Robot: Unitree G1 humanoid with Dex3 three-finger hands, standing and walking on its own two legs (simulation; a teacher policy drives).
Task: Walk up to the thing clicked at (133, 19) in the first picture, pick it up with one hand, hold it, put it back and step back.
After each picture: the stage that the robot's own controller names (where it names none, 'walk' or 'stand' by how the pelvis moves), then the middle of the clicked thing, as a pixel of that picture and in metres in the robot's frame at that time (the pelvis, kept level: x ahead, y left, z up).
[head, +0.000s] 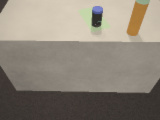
stand; (137, 15) +0.80 -0.30 -0.03
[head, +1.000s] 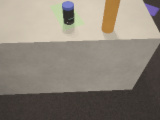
walk; (110, 10) +0.75 -0.12 +0.00
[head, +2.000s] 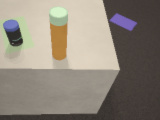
walk; (59, 36) +0.56 +0.11 +0.00
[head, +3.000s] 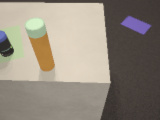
stand; (41, 47) +0.50 +0.20 +0.01
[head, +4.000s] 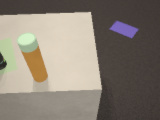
stand; (34, 60) +0.48 +0.22 -0.03
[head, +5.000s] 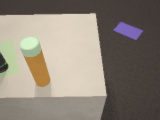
stand; (37, 64) +0.45 +0.20 -0.03
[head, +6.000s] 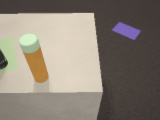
stand; (35, 60) +0.48 +0.21 -0.04
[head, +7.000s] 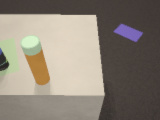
stand; (37, 62) +0.46 +0.21 -0.04
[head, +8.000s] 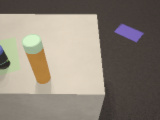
stand; (38, 61) +0.47 +0.21 -0.04
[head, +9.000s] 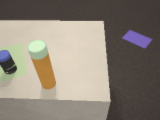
rise first; (43, 67) +0.46 +0.20 -0.03
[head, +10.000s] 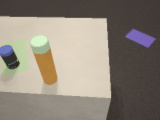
go down; (45, 62) +0.47 +0.19 -0.02
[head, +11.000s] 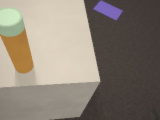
go down; (17, 46) +0.45 +0.19 +0.04
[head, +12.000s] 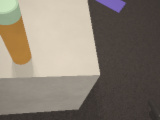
close in; (14, 35) +0.47 +0.19 +0.05
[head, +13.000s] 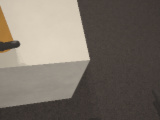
close; out of the picture +0.50 +0.20 +0.09
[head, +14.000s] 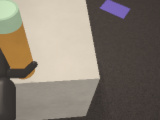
lift; (15, 47) +0.40 +0.18 +0.11
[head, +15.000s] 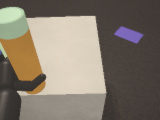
lift; (23, 57) +0.33 +0.17 +0.18
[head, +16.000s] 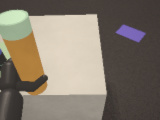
hold; (26, 58) +0.33 +0.17 +0.17
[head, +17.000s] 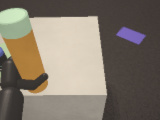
hold; (27, 57) +0.33 +0.17 +0.17
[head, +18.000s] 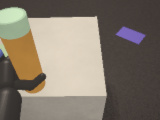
crouch; (24, 57) +0.33 +0.17 +0.18
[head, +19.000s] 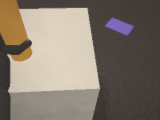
crouch; (10, 23) +0.45 +0.20 +0.19
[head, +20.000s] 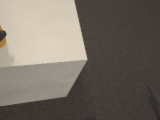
lower; out of the picture +0.51 +0.22 +0.08
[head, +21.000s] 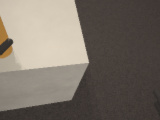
lower; out of the picture +0.49 +0.21 +0.08
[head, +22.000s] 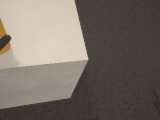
lower; out of the picture +0.50 +0.21 +0.08
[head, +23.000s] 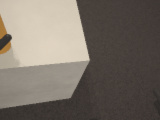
lower; out of the picture +0.50 +0.21 +0.08
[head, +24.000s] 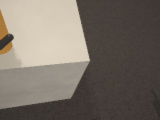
loosen; out of the picture +0.51 +0.21 +0.08
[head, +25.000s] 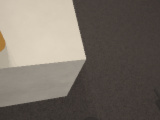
rise; out of the picture +0.49 +0.21 +0.08
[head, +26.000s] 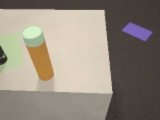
sink last; (40, 56) +0.46 +0.20 +0.02
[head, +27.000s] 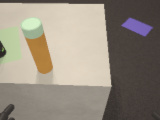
stand; (39, 49) +0.48 +0.20 +0.03
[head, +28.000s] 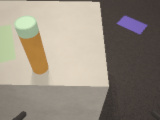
stand; (34, 48) +0.47 +0.20 +0.04
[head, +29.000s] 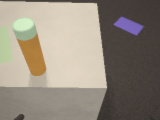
stand; (32, 50) +0.47 +0.20 +0.03
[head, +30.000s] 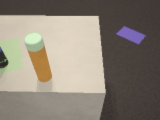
stand; (39, 59) +0.49 +0.21 -0.03
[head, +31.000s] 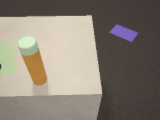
stand; (34, 63) +0.47 +0.21 -0.04
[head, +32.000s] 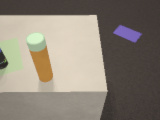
stand; (41, 59) +0.49 +0.20 -0.03
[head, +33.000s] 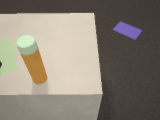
walk; (33, 62) +0.47 +0.22 -0.04
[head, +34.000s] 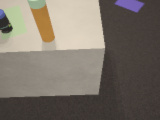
walk; (42, 19) +0.66 +0.21 -0.02
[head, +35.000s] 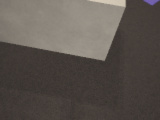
walk; out of the picture +1.03 +0.00 -0.01
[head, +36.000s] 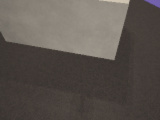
walk; out of the picture +1.16 -0.03 +0.01
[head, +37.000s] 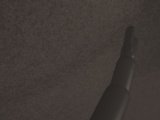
walk; out of the picture -0.07 +1.03 +0.23
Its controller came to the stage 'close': yes
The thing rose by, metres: 0.21
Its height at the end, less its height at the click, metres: +0.00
